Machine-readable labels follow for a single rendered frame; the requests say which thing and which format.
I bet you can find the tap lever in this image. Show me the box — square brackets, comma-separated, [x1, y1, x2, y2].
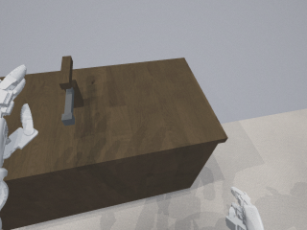
[61, 87, 75, 126]

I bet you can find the left robot hand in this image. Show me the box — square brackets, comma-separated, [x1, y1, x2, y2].
[0, 64, 38, 168]

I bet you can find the counter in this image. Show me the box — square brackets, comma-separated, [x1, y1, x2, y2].
[0, 56, 228, 230]

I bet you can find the right robot hand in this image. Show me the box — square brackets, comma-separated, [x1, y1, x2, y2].
[225, 186, 265, 230]

